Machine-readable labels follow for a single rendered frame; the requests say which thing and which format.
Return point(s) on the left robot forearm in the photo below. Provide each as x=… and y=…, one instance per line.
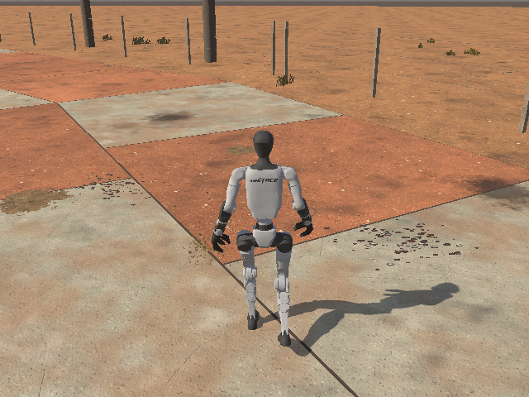
x=222, y=221

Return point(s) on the robot left hand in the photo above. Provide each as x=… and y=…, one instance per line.
x=216, y=239

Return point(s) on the robot right hand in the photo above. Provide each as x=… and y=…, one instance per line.
x=301, y=225

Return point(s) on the right robot upper arm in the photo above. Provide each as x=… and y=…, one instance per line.
x=290, y=174

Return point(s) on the left robot upper arm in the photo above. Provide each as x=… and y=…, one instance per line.
x=237, y=175

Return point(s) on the right robot shin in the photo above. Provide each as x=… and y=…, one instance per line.
x=283, y=301

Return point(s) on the left robot shin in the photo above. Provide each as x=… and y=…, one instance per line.
x=250, y=293

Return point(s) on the right robot forearm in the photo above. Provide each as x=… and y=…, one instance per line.
x=305, y=215

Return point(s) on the robot shin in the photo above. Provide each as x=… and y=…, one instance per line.
x=283, y=301
x=250, y=293

